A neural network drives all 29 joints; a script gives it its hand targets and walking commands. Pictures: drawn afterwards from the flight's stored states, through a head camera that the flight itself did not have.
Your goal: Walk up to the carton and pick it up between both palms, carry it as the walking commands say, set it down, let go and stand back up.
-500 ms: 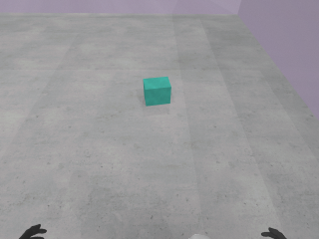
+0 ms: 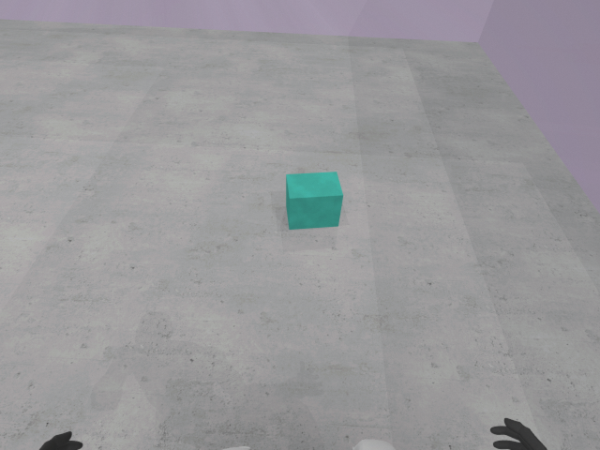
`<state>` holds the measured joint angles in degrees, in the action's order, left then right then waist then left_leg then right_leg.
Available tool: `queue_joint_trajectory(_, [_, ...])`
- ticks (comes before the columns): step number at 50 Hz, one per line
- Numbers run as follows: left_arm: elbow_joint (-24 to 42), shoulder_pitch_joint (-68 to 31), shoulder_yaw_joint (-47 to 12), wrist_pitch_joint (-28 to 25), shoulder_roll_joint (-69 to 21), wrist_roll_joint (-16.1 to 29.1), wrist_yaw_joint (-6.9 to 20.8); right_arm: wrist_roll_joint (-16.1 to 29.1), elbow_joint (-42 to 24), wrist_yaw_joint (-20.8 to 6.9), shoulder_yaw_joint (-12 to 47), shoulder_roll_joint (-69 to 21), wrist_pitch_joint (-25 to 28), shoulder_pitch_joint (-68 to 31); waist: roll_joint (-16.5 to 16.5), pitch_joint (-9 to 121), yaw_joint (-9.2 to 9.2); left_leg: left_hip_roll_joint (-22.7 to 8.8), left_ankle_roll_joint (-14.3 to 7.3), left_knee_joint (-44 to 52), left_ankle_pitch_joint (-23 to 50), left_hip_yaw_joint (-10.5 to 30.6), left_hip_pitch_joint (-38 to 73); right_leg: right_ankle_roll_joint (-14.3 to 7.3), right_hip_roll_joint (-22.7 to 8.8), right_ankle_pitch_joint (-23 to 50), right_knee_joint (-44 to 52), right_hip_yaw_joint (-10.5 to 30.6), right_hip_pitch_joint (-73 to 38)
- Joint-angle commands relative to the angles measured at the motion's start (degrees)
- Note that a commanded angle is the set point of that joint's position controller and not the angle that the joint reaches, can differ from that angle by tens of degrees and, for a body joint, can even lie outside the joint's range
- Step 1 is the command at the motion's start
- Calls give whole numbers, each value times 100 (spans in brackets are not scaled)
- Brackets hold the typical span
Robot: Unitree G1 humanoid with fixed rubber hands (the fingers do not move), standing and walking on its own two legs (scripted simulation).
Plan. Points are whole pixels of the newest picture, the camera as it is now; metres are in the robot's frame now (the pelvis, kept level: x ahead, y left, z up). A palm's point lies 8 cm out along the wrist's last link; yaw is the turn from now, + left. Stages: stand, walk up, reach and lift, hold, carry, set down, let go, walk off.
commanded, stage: walk up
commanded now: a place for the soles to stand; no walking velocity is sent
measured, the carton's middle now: (312, 200) +1.21 -0.06 -0.65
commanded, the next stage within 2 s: none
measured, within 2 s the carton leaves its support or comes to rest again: neither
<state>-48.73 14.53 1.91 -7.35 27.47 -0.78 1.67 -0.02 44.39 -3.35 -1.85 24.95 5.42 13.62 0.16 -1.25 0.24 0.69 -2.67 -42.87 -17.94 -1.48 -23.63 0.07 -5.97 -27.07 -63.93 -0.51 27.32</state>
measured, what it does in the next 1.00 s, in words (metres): walks ahead: right foot, then left foot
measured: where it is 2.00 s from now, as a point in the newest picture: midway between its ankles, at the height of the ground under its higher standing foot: (283, 334)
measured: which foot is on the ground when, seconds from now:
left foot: down 0.00-0.14, up 0.16-0.42, down 0.44-0.84, up 0.86-1.00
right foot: up 0.00-0.12, down 0.14-0.46, up 0.48-0.82, down 0.84-1.00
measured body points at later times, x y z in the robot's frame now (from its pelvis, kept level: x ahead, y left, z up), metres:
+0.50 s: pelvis +0.18 +0.01 -0.01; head +0.18 +0.02 +0.44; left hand +0.24 +0.36 -0.11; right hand +0.34 -0.30 -0.09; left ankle +0.27 +0.11 -0.71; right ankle +0.13 -0.15 -0.68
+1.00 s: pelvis +0.33 +0.00 +0.00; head +0.34 -0.02 +0.45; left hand +0.39 +0.35 -0.08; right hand +0.47 -0.32 -0.10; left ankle +0.36 +0.10 -0.68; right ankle +0.38 -0.14 -0.71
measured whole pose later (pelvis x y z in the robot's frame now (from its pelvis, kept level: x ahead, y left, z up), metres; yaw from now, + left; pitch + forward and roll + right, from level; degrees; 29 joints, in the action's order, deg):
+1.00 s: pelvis +0.33 +0.00 +0.00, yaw +1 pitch +0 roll -1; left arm -48.7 19.3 1.9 -6.8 27.2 -0.8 -0.1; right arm 0.0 44.6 -3.2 -1.8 25.0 3.1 10.7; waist 3.4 -1.6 0.2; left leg -1.6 -2.8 -59.5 -27.1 -2.4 -30.3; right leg 0.0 -3.5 -18.4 -43.5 -4.0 24.6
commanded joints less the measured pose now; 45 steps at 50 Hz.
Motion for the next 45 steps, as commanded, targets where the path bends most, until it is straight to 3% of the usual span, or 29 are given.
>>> queue_joint_trajectory(1, [231, -107, 436, 52, 1285, 36, 41, -73, -105, 97, -731, 1811, 79, -96, 1092, -171, -367, -1536, -1233, 2437, -1788, 2012, 538, -33, -105, 384, 1344, -105, 794])
queue_joint_trajectory(3, [163, -36, 438, 14, 1249, 29, 39, -31, -217, 72, -752, 1771, 28, -99, 951, -91, -384, -1619, -1203, 2336, -1661, 1854, 294, -93, -8, 694, 1789, -373, 257])
queue_joint_trajectory(4, [152, 104, 469, -7, 1242, 35, 22, -28, -276, 64, -714, 1759, -7, -262, 713, -11, -214, -1567, -1092, 2066, -1607, 1719, 95, -129, 125, 828, 2215, -449, -248])
queue_joint_trajectory(5, [11, 590, 453, -36, 1175, 28, -17, -9, -354, 51, -673, 1679, -30, -606, 613, 191, 123, -1338, -897, 1498, -1499, 1315, -258, -230, 287, 1255, 2716, -633, -1067])
queue_joint_trajectory(6, [-216, 1308, 519, -95, 1355, -20, -91, -17, -423, 42, -568, 1324, -54, -687, -6, 549, 503, -907, -626, 147, -1372, 879, -736, -346, 373, 920, 3137, -312, -2037])
queue_joint_trajectory(7, [-297, 1856, 722, -159, 1831, -110, -181, -41, -574, 55, -410, 792, -25, -638, -1550, 650, 839, -173, -225, -1885, -721, 18, -2080, -713, -677, -651, 4130, 1726, -3145])
queue_joint_trajectory(8, [-47, 1668, 796, -172, 2345, -60, -237, -102, -709, 99, -339, 877, -4, -745, -1818, 424, 734, 209, 108, -2669, -1311, 109, -3571, -1347, -1828, -1281, 4998, 4168, -3634])
queue_joint_trajectory(9, [91, 1397, 734, -138, 2178, 77, -214, -101, -647, 143, -461, 1419, -37, -1133, -713, 48, 622, -243, 90, -2792, -940, 590, -3527, -1421, -1974, -1039, 4909, 4163, -3241])
queue_joint_trajectory(10, [199, 1051, 713, -115, 1969, 80, -211, -43, -516, 114, -456, 1401, -8, -860, -191, 57, 392, -433, 127, -2627, -655, 655, -3265, -1512, -1774, -209, 4647, 3601, -3012])
queue_joint_trajectory(13, [253, 896, 631, -82, 1703, 48, -204, -38, -388, 46, -455, 1179, 29, -586, -821, 348, 315, -591, 246, -1381, -837, 452, -2348, -1465, -1312, 1701, 3898, 1939, -2500])
queue_joint_trajectory(15, [278, 993, 590, -84, 1638, 37, -183, -75, -416, 15, -454, 1097, 31, -872, -1127, 453, 371, -492, 210, -910, -897, 178, -2171, -1596, -1376, 2026, 3843, 1760, -2428])
queue_joint_trajectory(17, [376, 766, 564, -82, 1775, 46, -159, -68, -382, -9, -500, 1125, 14, -993, -919, 259, 220, -505, 231, -596, -316, 12, -1456, -1527, -1359, 2032, 3858, 1460, -1595])
queue_joint_trajectory(20, [541, 144, 462, -12, 1644, 45, -128, -94, -26, -32, -584, 1055, 50, -292, -821, 317, -344, -187, 73, 427, 107, -346, 514, -1135, -1063, 1785, 3061, 662, -267])
queue_joint_trajectory(21, [581, 198, 338, 10, 1301, 32, -107, -132, 250, 44, -701, 1363, 79, 425, 64, 699, -700, -73, -20, 732, -108, 25, 1842, -872, -721, 1834, 1804, 292, 410])
queue_joint_trajectory(22, [694, 240, 165, -17, 755, 72, -97, -255, 353, 139, -896, 1933, 127, 1146, 1712, 1108, -1020, -1186, -498, 1604, -1719, 2018, 2718, -458, -4, 1449, -373, -239, 1399])
queue_joint_trajectory(23, [691, 170, 217, 22, 845, 77, -129, -182, 122, 181, -895, 2153, 95, 945, 1736, 597, -951, -2148, -841, 2879, -2574, 4327, 2671, -269, 703, -270, -1018, 46, 2587])
queue_joint_trajectory(24, [536, -102, 372, 101, 1382, 36, -200, -35, 35, 159, -848, 2088, 72, 488, 488, 197, -800, -2238, -952, 3028, -3237, 4490, 1976, -238, 405, -116, -1332, 791, 2427])
queue_joint_trajectory(26, [287, 343, 426, 183, 1358, 90, -124, -12, -101, 182, -718, 1815, 52, -187, 447, -400, -263, -1858, -777, 2919, -2886, 2969, 1014, -248, 56, 520, -670, 513, 2087])
queue_joint_trajectory(28, [168, 553, 441, 165, 1300, 76, -36, -53, -141, 159, -661, 1535, 74, -310, 781, -334, -157, -1489, -733, 2796, -1931, 2028, 694, -131, -78, 719, 112, 325, 1360])
queue_joint_trajectory(29, [81, 634, 438, 159, 1164, 91, -1, -74, -159, 146, -653, 1544, 69, -267, 904, -46, -168, -1428, -912, 2633, -1660, 1734, 800, -67, -94, 709, 401, 161, 1070])
queue_joint_trajectory(36, [306, -97, 419, 101, 1151, 20, 32, -42, -232, 101, -742, 1756, 9, 314, 968, -257, -505, -1703, -1232, 2479, -1474, 1657, 1305, 40, -37, 549, 1779, -145, 952])
queue_joint_trajectory(38, [180, 164, 432, 25, 1126, 29, 20, -38, -351, 66, -709, 1709, -47, 7, 980, -194, -307, -1659, -1156, 2185, -1015, 1277, 893, -27, 110, 994, 2343, -443, 216])
queue_joint_trajectory(39, [147, 545, 422, -24, 1036, 42, -9, -15, -421, 40, -672, 1597, -83, -231, 1002, 24, -24, -1453, -950, 1717, -706, 930, 555, -119, 255, 1501, 2909, -581, -560])
queue_joint_trajectory(40, [-30, 984, 476, -44, 1149, 33, -54, -14, -456, 34, -573, 1384, -102, -303, 473, 296, 246, -1185, -716, 952, -529, 651, 51, -196, 497, 1595, 3004, -717, -1469])
queue_joint_trajectory(41, [-180, 1850, 634, -77, 1406, -3, -148, 2, -497, 49, -495, 1147, -105, -394, -491, 692, 753, -820, -498, -856, 106, 86, -648, -385, 231, 841, 3600, 85, -2730])
queue_joint_trajectory(42, [-99, 1969, 776, -128, 2066, -82, -249, -19, -567, 56, -292, 585, -73, -224, -1837, 565, 668, -139, -72, -2297, -865, -113, -2080, -772, -1223, -216, 4537, 2854, -3260])
queue_joint_trajectory(43, [91, 1808, 786, -97, 2327, 2, -274, -75, -695, 105, -405, 1113, -136, -498, -981, 429, 582, -16, 72, -2636, -1292, 370, -2638, -1369, -1842, -787, 4968, 4294, -3243])
queue_joint_trajectory(44, [196, 1392, 727, -62, 2129, 75, -247, -67, -560, 124, -505, 1470, -187, -721, -295, 13, 476, -405, 1, -2786, -968, 777, -2618, -1518, -1911, -1187, 4944, 4167, -2671])
queue_joint_trajectory(45, [275, 1077, 706, -50, 1993, 96, -245, -42, -467, 97, -483, 1344, -170, -515, -291, -205, 281, -551, 53, -2536, -800, 799, -2701, -1633, -1764, -548, 4678, 3728, -2506])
